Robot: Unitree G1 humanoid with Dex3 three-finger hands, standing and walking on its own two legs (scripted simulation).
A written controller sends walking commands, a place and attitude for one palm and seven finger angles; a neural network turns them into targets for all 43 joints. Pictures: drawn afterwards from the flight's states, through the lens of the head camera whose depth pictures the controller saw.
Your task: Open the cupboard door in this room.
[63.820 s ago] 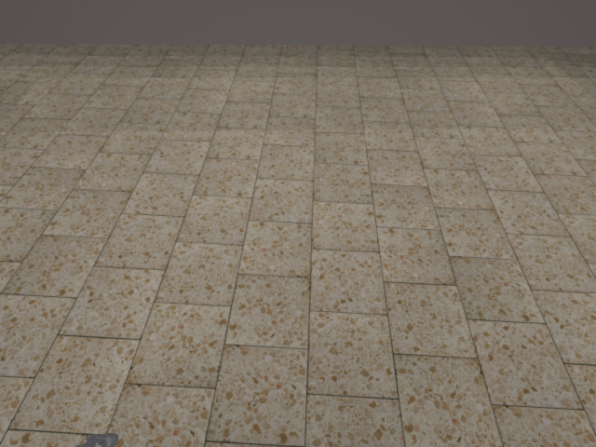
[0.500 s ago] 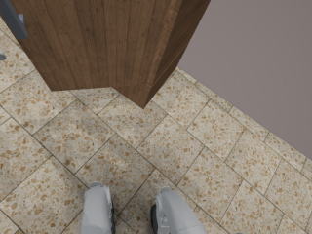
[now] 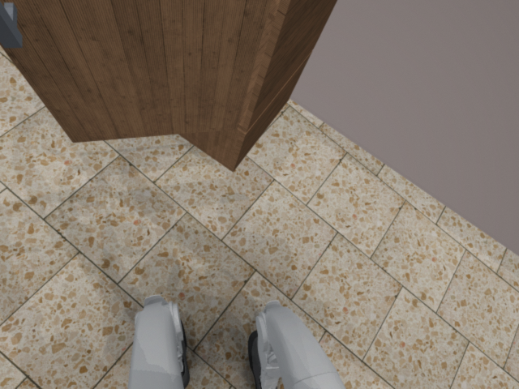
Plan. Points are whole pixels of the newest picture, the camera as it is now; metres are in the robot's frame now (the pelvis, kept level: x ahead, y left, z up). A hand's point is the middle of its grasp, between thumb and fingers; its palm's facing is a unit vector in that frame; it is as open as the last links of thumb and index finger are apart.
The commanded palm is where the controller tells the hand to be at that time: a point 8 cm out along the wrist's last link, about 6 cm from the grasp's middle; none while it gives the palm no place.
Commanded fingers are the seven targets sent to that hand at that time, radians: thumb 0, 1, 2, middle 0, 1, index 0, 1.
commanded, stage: slide the fingers in behind the handle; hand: left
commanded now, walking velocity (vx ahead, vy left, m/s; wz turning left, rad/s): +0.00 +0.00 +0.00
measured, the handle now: out of the picture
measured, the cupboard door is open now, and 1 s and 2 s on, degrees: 45 44 44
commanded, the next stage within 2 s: close the thumb around the handle in 1.32 s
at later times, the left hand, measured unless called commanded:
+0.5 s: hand out of the picture +0.55 +0.30 +0.09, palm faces +0.12 -0.99 +0.02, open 13.9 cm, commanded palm +0.55 +0.30 +0.09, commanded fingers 0.00 -0.50 0.30 -0.30 -1.20 -0.30 -1.20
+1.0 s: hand (0, 19) +0.56 +0.27 +0.09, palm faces +0.14 -0.99 +0.00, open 13.9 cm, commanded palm +0.55 +0.27 +0.09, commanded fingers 0.00 -0.50 0.30 -0.30 -1.20 -0.30 -1.20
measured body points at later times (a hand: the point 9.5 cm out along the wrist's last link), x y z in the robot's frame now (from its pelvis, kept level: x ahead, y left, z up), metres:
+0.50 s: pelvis +0.00 +0.00 +0.01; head +0.19 +0.07 +0.42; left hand +0.54 +0.35 +0.09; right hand +0.01 -0.26 -0.08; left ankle +0.08 +0.11 -0.60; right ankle +0.00 -0.14 -0.60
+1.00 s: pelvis +0.00 -0.01 +0.01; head +0.19 +0.05 +0.42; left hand +0.54 +0.32 +0.09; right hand +0.00 -0.27 -0.09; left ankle +0.08 +0.11 -0.60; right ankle +0.00 -0.14 -0.60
